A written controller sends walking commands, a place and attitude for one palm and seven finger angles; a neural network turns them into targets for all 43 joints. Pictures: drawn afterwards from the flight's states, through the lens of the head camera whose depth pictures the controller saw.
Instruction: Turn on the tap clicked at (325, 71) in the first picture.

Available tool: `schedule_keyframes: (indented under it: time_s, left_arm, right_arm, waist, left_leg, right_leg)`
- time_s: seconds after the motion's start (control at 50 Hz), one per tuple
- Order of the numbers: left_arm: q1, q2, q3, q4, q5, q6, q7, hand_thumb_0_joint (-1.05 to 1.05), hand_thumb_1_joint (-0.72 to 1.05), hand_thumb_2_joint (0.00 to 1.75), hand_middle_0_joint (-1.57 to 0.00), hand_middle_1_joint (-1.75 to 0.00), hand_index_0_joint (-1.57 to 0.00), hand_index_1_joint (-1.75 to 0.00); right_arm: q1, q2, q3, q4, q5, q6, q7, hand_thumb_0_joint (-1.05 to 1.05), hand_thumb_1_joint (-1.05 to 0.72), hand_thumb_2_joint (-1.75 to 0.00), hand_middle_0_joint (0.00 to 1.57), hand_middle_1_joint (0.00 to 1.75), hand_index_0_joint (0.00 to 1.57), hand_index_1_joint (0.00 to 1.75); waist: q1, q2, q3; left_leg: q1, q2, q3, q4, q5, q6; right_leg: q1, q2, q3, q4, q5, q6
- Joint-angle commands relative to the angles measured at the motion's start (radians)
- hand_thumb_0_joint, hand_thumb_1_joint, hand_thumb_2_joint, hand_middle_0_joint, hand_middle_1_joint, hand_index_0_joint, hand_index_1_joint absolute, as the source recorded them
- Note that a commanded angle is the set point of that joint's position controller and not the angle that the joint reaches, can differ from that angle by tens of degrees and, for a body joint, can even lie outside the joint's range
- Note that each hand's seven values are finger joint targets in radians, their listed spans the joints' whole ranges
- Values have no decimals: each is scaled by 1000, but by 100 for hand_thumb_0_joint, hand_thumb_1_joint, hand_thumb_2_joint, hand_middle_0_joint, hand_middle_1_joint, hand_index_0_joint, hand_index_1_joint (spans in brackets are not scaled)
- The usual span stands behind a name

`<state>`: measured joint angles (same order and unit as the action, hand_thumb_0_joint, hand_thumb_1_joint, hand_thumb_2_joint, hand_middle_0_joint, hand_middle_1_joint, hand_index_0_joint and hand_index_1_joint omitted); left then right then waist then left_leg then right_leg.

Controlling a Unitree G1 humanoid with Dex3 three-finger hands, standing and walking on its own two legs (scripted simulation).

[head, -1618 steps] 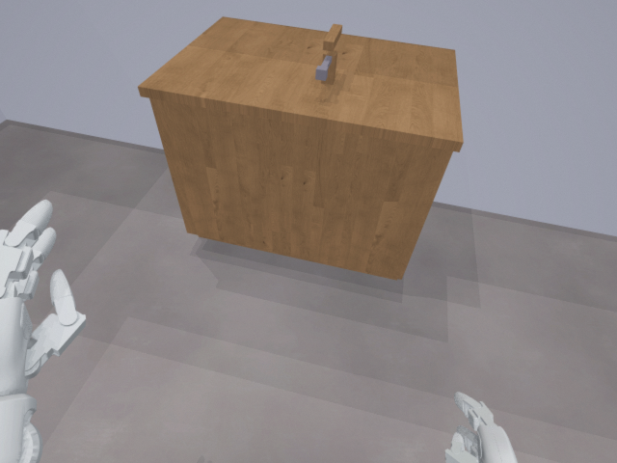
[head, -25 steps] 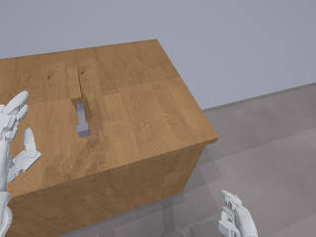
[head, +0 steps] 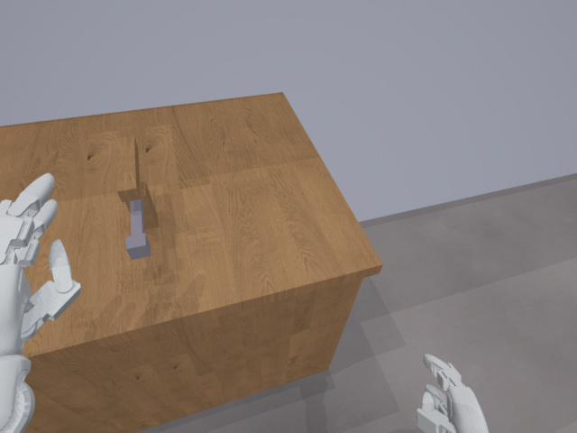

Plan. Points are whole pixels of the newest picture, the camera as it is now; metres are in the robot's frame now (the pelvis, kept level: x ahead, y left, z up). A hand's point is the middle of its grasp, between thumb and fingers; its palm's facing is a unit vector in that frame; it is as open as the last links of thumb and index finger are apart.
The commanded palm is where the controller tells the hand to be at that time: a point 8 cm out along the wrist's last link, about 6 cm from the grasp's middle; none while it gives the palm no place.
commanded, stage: come to a stop and stand still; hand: left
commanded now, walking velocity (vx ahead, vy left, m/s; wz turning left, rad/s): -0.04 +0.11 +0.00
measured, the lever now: (138, 246) +0.36 +0.27 +0.03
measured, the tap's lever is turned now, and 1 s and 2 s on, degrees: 0 0 0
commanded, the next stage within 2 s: look again from close up in 1.10 s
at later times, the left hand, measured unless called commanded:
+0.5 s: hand (80, 294) +0.22 +0.24 +0.15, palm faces +0.22 -0.87 -0.44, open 7.4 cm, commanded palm +0.16 +0.30 +0.17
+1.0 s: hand (53, 280) +0.23 +0.28 +0.14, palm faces +0.36 -0.85 -0.39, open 7.4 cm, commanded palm +0.17 +0.30 +0.17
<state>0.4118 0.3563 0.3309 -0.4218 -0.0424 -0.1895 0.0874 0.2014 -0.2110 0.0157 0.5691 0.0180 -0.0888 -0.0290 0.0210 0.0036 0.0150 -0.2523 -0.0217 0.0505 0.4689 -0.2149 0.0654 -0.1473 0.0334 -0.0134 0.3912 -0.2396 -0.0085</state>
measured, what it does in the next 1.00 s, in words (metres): stands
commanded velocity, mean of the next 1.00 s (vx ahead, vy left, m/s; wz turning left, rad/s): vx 0.00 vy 0.01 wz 0.00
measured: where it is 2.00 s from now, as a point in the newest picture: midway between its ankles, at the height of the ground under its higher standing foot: outside the picture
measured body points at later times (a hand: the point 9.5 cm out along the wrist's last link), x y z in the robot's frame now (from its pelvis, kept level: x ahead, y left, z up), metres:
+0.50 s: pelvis -0.01 +0.03 +0.00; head +0.02 +0.03 +0.44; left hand +0.20 +0.29 +0.17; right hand +0.14 -0.21 -0.09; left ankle +0.02 +0.07 -0.74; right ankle -0.02 -0.12 -0.74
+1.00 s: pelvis +0.00 +0.02 +0.00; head +0.03 +0.04 +0.45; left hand +0.21 +0.32 +0.17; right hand +0.19 -0.19 -0.07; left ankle +0.02 +0.07 -0.74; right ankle -0.02 -0.12 -0.74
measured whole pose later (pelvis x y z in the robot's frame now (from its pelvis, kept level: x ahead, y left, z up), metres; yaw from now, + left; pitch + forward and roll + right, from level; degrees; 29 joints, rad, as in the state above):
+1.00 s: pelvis +0.00 +0.02 +0.00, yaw -1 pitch +0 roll -2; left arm 0.39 0.38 0.36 -0.39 -0.03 -0.19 0.08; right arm 0.18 -0.18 0.03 0.54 0.01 -0.09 -0.02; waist 0.02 -0.02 0.04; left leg -0.26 -0.05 0.08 0.47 -0.22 0.10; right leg -0.17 0.00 0.01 0.42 -0.25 0.02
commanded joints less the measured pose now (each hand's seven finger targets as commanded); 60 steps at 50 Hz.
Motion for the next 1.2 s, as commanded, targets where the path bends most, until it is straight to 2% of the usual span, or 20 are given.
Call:
schedule_keyframes:
  time_s: [0.0,0.18,0.2,0.22,0.24,0.28,0.32,0.38,0.42,0.46,0.5,0.52,0.58,0.66,0.74,0.82,0.84,1.02,1.06,1.18]
  left_arm:
    - [-82,185,119,-210,-9,-61,18,0,90,90,-20,-30,-20,-30]
    - [-62,188,122,-198,-13,-60,19,0,90,90,-20,-30,-20,-30]
    - [-1045,946,675,-456,120,-165,31,0,90,90,-20,-30,-20,-30]
    - [-739,571,418,-32,42,-120,12,0,90,90,-20,-30,-20,-30]
    - [-502,386,291,-88,15,-115,4,0,90,90,-20,-30,-20,-30]
    - [-281,234,167,-20,1,-106,-23,0,90,90,-20,-30,-20,-30]
    - [-46,113,84,-109,-24,-100,-38,0,90,90,-20,-30,-20,-30]
    - [58,159,100,-260,-11,-87,-30,0,90,90,-20,-30,-20,-30]
    - [64,252,210,-228,-3,-76,-1,0,90,90,-20,-30,-20,-30]
    - [9,254,230,-216,-7,-84,5,0,90,90,-20,-30,-20,-30]
    - [-81,265,245,-227,-7,-100,7,0,90,90,-20,-30,-20,-30]
    - [-178,332,283,-299,8,-108,14,0,90,90,-20,-30,-20,-30]
    - [-236,260,200,-280,16,-115,9,0,90,90,-20,-30,-20,-30]
    - [-194,184,118,-330,23,-114,10,0,90,90,-20,-30,-20,-30]
    - [-55,132,98,-207,22,-85,11,0,90,90,-20,-30,-20,-30]
    - [-66,204,178,-141,17,-72,17,0,90,90,-20,-30,-20,-30]
    - [-71,162,140,-127,10,-72,10,0,90,90,-20,-30,-20,-30]
    - [-132,226,145,-358,16,-78,15,0,90,90,-20,-30,-20,-30]
    - [-106,201,127,-336,9,-74,15,0,90,90,-20,-30,-20,-30]
    - [-48,187,149,-166,-8,-61,11,0,90,90,-20,-30,-20,-30]
  right_arm:
    - [-91,-117,-50,-163,10,-49,-9,0,-90,-90,20,30,20,30]
    - [-92,-122,-49,-166,9,-44,-15,0,-90,-90,20,30,20,30]
    - [5,-137,-54,-152,-44,-95,-2,0,-90,-90,20,30,20,30]
    - [-83,-95,-43,-64,15,-65,-4,0,-90,-90,20,30,20,30]
    - [-90,-102,-55,-107,-12,-58,13,0,-90,-90,20,30,20,30]
    - [-36,-131,-81,-147,13,-78,31,0,-90,-90,20,30,20,30]
    - [-42,-115,-82,-159,27,-76,67,0,-90,-90,20,30,20,30]
    - [-69,-121,-73,-196,23,-69,76,0,-90,-90,20,30,20,30]
    - [-93,-125,-63,-189,19,-61,56,0,-90,-90,20,30,20,30]
    - [-92,-118,-54,-200,12,-56,29,0,-90,-90,20,30,20,30]
    - [-95,-112,-46,-196,8,-58,8,0,-90,-90,20,30,20,30]
    - [-108,-124,-44,-194,4,-57,0,0,-90,-90,20,30,20,30]
    - [-72,-108,-39,-186,-3,-85,2,0,-90,-90,20,30,20,30]
    - [-53,-111,-43,-170,-5,-110,19,0,-90,-90,20,30,20,30]
    - [-51,-118,-45,-157,-5,-86,29,0,-90,-90,20,30,20,30]
    - [-74,-117,-43,-160,3,-53,13,0,-90,-90,20,30,20,30]
    - [-70,-112,-39,-162,1,-44,11,0,-90,-90,20,30,20,30]
    - [-96,-107,-36,-183,0,-59,7,0,-90,-90,20,30,20,30]
    - [-75,-108,-40,-180,0,-56,9,0,-90,-90,20,30,20,30]
    - [-75,-114,-40,-165,5,-32,-1,0,-90,-90,20,30,20,30]
  waist:
    - [-3,39,-114]
    - [0,9,-119]
    - [11,-160,99]
    - [0,133,5]
    - [10,91,-56]
    - [18,123,-220]
    - [29,126,-281]
    - [27,20,-210]
    - [27,-58,-138]
    - [10,-111,-80]
    - [0,-20,-50]
    - [3,84,-64]
    - [9,231,-98]
    - [2,151,-170]
    - [4,65,-137]
    - [3,17,-93]
    - [-2,10,-98]
    - [6,149,-209]
    - [1,126,-208]
    - [-1,36,-120]
  left_leg:
    - [84,88,-113,-31,120,-26]
    - [108,104,-130,-69,127,-22]
    - [-60,92,-60,55,114,-23]
    - [60,129,-95,21,152,-39]
    - [84,100,-114,-32,157,-59]
    - [163,87,-83,-6,170,-32]
    - [234,111,-97,-24,234,-15]
    - [124,151,-125,-77,131,-14]
    - [71,142,-123,-114,-3,-29]
    - [19,137,-140,-134,-76,-32]
    - [-11,148,-166,-177,-149,-30]
    - [-12,162,-182,-201,-165,-25]
    - [19,173,-179,-207,-163,-27]
    - [161,165,-174,-125,39,-43]
    - [146,162,-176,-127,93,-73]
    - [86,146,-152,-130,71,-80]
    - [82,142,-150,-121,88,-79]
    - [227,141,-124,-58,405,-77]
    - [222,145,-128,-47,424,-74]
    - [88,116,-123,-76,121,-56]
  right_leg:
    - [-30,-139,135,-71,231,-43]
    - [-57,-120,100,-42,180,-31]
    - [-241,-121,132,-177,281,60]
    - [-254,-203,97,-38,112,-70]
    - [-128,-128,118,15,159,-72]
    - [-52,-121,138,31,212,-26]
    - [-51,-98,93,86,219,-1]
    - [-38,-84,58,75,113,-4]
    - [-58,-82,61,31,45,-12]
    - [-75,-82,56,13,-3,-14]
    - [-73,-73,58,34,-27,-15]
    - [-54,-63,49,77,-20,-14]
    - [-27,-58,19,100,4,-18]
    - [-61,-63,19,51,34,-24]
    - [-89,-60,18,28,48,-21]
    - [-71,-72,29,-1,89,-21]
    - [-68,-73,27,-3,104,-23]
    - [-47,-69,11,39,161,-23]
    - [-41,-71,14,24,161,-25]
    - [-28,-97,67,-49,180,-33]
